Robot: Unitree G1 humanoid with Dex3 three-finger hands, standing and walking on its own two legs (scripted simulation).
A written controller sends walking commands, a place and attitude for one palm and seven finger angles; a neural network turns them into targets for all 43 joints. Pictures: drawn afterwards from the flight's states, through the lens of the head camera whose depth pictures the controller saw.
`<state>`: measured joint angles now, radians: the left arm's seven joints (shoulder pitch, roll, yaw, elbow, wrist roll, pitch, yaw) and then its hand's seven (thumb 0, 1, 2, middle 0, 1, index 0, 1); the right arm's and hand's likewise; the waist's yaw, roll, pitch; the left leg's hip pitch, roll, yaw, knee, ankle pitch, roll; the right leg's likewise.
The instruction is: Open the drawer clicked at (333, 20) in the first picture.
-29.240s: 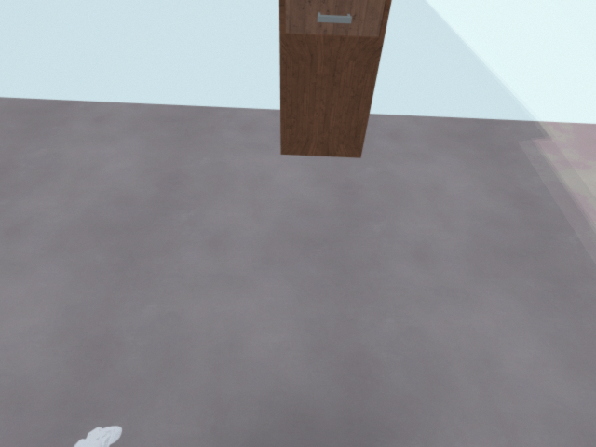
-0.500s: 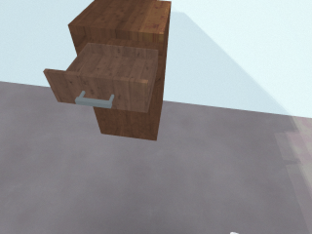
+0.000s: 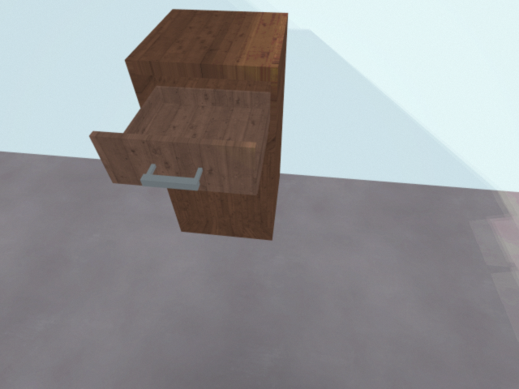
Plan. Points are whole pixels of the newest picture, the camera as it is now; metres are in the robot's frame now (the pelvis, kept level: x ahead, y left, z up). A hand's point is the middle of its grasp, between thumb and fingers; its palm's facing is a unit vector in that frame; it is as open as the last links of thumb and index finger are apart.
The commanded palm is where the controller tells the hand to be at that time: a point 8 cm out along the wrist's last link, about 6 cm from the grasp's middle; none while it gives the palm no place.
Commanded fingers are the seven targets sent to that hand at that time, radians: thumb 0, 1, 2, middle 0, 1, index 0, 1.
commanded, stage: let the arm hang, fingers relaxed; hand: left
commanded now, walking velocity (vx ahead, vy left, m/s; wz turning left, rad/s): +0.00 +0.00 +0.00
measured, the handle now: (173, 176) +0.58 +0.25 -0.05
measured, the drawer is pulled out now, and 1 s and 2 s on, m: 0.30 0.30 0.30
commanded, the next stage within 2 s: look to check the result in 0.32 s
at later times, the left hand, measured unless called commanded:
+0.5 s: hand out of the picture -0.01 +0.16 -0.17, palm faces +0.02 -0.98 -0.20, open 7.4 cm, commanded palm none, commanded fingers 0.00 0.90 0.90 -0.20 -0.30 -0.20 -0.30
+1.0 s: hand out of the picture +0.03 +0.16 -0.17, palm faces +0.01 -0.97 -0.24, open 7.4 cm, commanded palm none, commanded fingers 0.00 0.90 0.90 -0.20 -0.30 -0.20 -0.30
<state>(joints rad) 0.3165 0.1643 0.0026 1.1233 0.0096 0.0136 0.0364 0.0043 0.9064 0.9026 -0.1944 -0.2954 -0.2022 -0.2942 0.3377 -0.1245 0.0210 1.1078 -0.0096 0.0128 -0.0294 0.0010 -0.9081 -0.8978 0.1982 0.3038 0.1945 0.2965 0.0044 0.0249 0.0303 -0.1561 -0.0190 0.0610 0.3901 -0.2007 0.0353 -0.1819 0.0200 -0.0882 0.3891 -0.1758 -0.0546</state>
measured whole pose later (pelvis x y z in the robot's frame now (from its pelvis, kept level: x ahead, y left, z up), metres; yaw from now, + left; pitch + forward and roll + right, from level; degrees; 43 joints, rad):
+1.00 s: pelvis +0.01 -0.02 +0.00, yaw -1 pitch -2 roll +0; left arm 0.25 0.17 0.01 1.13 0.01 -0.01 0.04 0.00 0.90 0.90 -0.20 -0.30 -0.20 -0.29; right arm 0.28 -0.17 -0.01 1.13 -0.01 0.01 -0.03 0.00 -0.91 -0.90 0.20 0.30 0.19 0.30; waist -0.01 0.02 0.06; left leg -0.12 0.02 0.06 0.36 -0.21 0.00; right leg -0.14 0.06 -0.08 0.35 -0.18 -0.08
